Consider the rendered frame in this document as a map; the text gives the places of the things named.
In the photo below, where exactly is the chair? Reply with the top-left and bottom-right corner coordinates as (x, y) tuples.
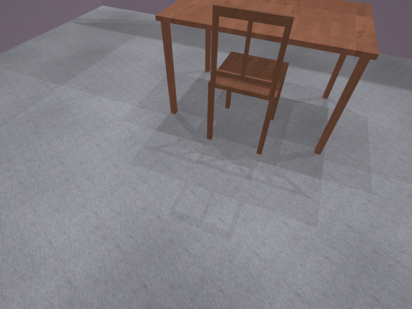
(207, 4), (295, 155)

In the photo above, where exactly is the table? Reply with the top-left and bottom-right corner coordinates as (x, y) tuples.
(155, 0), (379, 155)

